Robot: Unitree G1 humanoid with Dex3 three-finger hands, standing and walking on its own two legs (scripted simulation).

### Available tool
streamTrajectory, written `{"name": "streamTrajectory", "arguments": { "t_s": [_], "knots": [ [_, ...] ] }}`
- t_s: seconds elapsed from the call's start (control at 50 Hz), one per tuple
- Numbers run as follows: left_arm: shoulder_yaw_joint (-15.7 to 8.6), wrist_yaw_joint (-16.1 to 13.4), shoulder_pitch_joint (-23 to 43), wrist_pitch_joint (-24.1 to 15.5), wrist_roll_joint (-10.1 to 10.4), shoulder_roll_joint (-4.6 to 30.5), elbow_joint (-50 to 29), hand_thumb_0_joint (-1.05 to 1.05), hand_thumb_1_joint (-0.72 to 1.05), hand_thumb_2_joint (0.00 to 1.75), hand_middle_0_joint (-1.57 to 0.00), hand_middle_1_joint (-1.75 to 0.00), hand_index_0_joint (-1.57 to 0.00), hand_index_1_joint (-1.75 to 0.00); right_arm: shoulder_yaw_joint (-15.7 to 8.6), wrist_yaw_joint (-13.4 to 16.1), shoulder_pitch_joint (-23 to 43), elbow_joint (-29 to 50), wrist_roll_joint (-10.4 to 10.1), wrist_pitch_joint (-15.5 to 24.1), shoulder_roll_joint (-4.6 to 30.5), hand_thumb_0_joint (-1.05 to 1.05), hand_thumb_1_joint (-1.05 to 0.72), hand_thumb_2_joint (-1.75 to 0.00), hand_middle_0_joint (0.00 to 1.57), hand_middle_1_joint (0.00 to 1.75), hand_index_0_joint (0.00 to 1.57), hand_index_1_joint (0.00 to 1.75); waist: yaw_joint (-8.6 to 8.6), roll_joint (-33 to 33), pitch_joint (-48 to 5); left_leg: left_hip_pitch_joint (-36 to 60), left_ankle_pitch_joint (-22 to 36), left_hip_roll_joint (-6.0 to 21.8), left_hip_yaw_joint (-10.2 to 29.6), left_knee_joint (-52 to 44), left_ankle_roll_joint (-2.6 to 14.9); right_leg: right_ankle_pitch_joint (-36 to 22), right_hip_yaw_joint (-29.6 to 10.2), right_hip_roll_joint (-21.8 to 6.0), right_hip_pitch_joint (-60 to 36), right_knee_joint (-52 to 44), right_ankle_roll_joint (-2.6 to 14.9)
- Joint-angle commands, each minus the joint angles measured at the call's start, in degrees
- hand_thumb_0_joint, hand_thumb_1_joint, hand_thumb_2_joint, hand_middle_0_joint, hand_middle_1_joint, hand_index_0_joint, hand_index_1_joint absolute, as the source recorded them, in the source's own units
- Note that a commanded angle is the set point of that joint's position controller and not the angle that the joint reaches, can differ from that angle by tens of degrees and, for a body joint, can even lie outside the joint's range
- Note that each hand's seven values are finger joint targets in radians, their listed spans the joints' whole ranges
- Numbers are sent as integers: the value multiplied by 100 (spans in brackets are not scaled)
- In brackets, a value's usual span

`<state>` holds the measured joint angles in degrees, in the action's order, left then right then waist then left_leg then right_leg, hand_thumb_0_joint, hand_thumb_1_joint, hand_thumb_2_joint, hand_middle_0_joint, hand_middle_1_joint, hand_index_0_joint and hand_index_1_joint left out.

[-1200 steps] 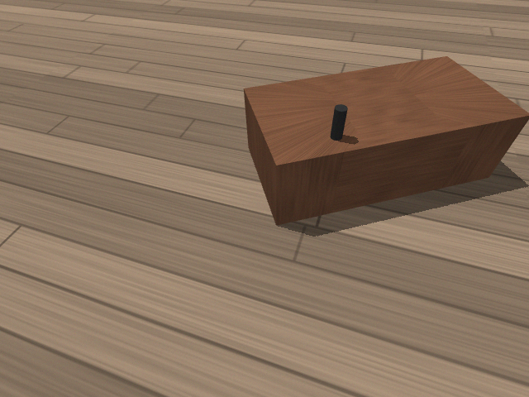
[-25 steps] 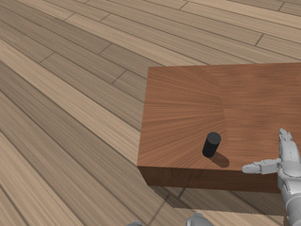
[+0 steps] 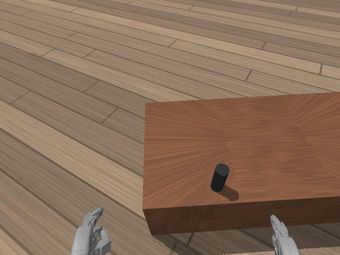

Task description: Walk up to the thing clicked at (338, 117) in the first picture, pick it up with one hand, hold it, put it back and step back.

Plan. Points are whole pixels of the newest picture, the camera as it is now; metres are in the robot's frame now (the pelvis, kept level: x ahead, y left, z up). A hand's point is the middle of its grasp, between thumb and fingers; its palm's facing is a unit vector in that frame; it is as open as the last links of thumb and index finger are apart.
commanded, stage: home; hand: right
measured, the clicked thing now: (219, 178) +0.45 -0.17 -0.28
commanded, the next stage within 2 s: stand in 1.92 s
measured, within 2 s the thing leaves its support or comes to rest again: neither
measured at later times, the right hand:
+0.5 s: hand out of the picture +0.15 -0.20 -0.11, palm faces -0.05 +0.94 -0.35, open 17.4 cm
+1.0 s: hand out of the picture +0.06 -0.26 -0.12, palm faces -0.01 +0.93 -0.36, open 17.5 cm
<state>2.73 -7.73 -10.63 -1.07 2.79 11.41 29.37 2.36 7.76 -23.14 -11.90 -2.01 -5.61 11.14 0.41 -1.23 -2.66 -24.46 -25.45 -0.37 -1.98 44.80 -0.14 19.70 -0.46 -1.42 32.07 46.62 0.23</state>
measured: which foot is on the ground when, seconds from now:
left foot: down 0.00-1.00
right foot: down 0.00-1.00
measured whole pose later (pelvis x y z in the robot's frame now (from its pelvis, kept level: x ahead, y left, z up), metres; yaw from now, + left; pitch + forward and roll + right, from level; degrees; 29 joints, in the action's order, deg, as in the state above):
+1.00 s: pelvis +0.00 -0.02 +0.04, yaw +0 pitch -4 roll +0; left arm -1.1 -0.7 -8.8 0.9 -1.9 16.8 60.4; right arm -0.4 2.1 -13.0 -57.7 1.8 -0.9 17.5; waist -0.3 -1.1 2.3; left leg -4.5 -15.9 2.5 -0.7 24.3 -1.8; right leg 9.4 1.3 1.5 10.5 23.7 1.6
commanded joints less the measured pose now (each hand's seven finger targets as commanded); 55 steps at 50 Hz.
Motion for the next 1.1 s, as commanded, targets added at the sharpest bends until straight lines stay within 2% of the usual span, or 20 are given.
{"name": "streamTrajectory", "arguments": {
  "t_s": [0.0,0.14,0.16,0.18,0.2,0.22,0.24,0.28,0.3,0.34,0.4,0.52,0.6,0.68,0.76,0.82,0.86,0.94,1.02,1.08],
  "knots": [
    [-325,-186,91,-309,-69,698,-746,0,90,90,-20,-30,-20,-30,-540,105,925,1397,34,304,767,0,54,-5,5,5,5,5,-300,-167,-726,-457,838,-43,94,-843,50,-399,135,68,-1094,-627,62],
    [-296,-175,65,-452,-118,610,-806,0,90,90,-20,-30,-20,-30,-281,91,268,1215,56,144,485,0,55,-5,5,5,5,5,-141,171,-706,-279,1435,71,182,-886,-63,-832,202,142,-899,-405,107],
    [-329,-162,69,-455,-118,657,-820,0,90,90,-20,-30,-20,-30,-423,93,-1,966,66,113,611,0,57,-4,5,5,5,5,-104,295,-651,-246,1506,81,182,-880,-87,-858,200,143,-811,-379,118],
    [-302,-140,97,-466,-118,621,-861,0,90,90,-20,-30,-20,-30,-283,83,120,1029,54,100,458,0,56,-4,5,5,5,5,-137,382,-622,-296,1467,63,180,-883,-83,-847,194,128,-785,-389,125],
    [-352,-130,80,-463,-114,682,-840,0,90,90,-20,-30,-20,-30,-472,91,67,962,61,91,622,0,56,-4,5,5,5,5,-85,381,-599,-329,1481,62,179,-866,-93,-835,196,124,-749,-377,125],
    [-313,-114,109,-457,-108,642,-860,0,90,90,-20,-30,-20,-30,-361,74,149,980,49,101,506,0,55,-5,5,5,5,5,-94,392,-494,-400,1341,70,202,-907,-81,-751,212,130,-718,-395,113],
    [-357,-112,84,-461,-109,687,-852,0,90,90,-20,-30,-20,-30,-532,76,91,956,60,115,680,0,54,-5,5,5,5,5,-48,470,-590,-341,1418,54,166,-856,-86,-832,209,126,-723,-363,122],
    [-401,-98,72,-466,-108,742,-887,0,90,90,-20,-30,-20,-30,-543,61,99,1041,63,107,753,0,56,-5,5,5,5,5,-42,405,-576,-352,1414,75,215,-871,-98,-777,232,132,-701,-331,123],
    [-599,212,269,-221,-905,1158,213,0,90,90,-20,-30,-20,-30,-759,-247,642,-769,720,383,1667,0,57,-4,5,5,5,5,28,434,-467,457,1718,535,766,-1222,-9,-1144,-218,-114,-984,-349,137],
    [-673,417,42,-65,-876,1208,371,0,90,90,-20,-30,-20,-30,-824,-424,579,-1008,732,559,1668,0,55,-5,5,5,5,5,-40,494,-353,774,2192,817,1056,-1290,81,-908,-173,-66,-766,-622,119],
    [-623,612,296,-23,-652,1277,608,0,90,90,-20,-30,-20,-30,-712,-547,844,-1381,551,707,1569,0,55,-5,5,5,5,5,-58,388,-292,350,1409,764,923,-1610,121,-843,-254,-145,-1436,-970,115],
    [-531,652,50,57,-508,1039,1366,0,90,90,-20,-30,-20,-30,-606,-561,885,-2444,390,710,1387,0,57,-4,5,5,5,5,-75,51,-430,1223,2841,610,522,-1559,30,-2158,-278,-190,-1911,-1334,110],
    [-576,586,31,82,-520,1252,1758,0,90,90,-20,-30,-20,-30,-617,-544,1049,-2923,401,633,1433,0,58,-3,5,5,5,5,-89,-40,-27,1147,2119,556,438,-1771,81,-2100,-432,-298,-2068,-1772,118],
    [-611,561,179,81,-518,1460,2039,0,90,90,-20,-30,-20,-30,-617,-516,985,-3387,370,607,1540,0,58,-3,5,5,5,5,7,-36,91,1203,2112,558,414,-1975,43,-2266,-517,-347,-2303,-2050,135],
    [-630,548,145,85,-484,1555,2360,0,90,90,-20,-30,-20,-30,-598,-496,1102,-3751,351,622,1632,0,56,-4,5,5,5,5,-68,42,-24,1473,2216,584,417,-2095,37,-2408,-565,-388,-2590,-2308,118],
    [-641,555,300,97,-484,1592,2505,0,90,90,-20,-30,-20,-30,-573,-467,1152,-3938,359,638,1673,0,57,-4,5,5,5,5,-60,186,192,1436,2043,638,453,-2369,15,-2087,-562,-360,-2607,-2475,124],
    [-646,580,354,112,-474,1625,2621,0,90,90,-20,-30,-20,-30,-554,-475,1156,-4067,363,628,1696,0,58,-3,5,4,5,4,-83,199,475,1186,1459,628,482,-2569,23,-1450,-597,-340,-2624,-2665,92],
    [-663,622,319,89,-474,1689,2808,0,90,90,-20,-30,-20,-30,-531,-493,1199,-4225,356,657,1728,0,56,-5,5,5,5,5,-136,82,382,1421,1349,623,500,-2609,47,-1147,-670,-353,-2594,-2903,70],
    [-649,649,439,96,-481,1723,2911,0,90,90,-20,-30,-20,-30,-508,-525,1128,-4381,363,633,1784,0,56,-5,5,5,5,5,-96,2,545,1295,788,565,476,-2629,71,-454,-766,-376,-2421,-3168,22],
    [-655,668,572,97,-462,1810,2973,0,90,90,-20,-30,-20,-30,-473,-543,999,-4474,371,612,1731,0,54,-5,5,5,5,5,-33,-166,624,1424,785,583,466,-2613,100,-140,-846,-413,-2153,-3312,40]
  ]
}}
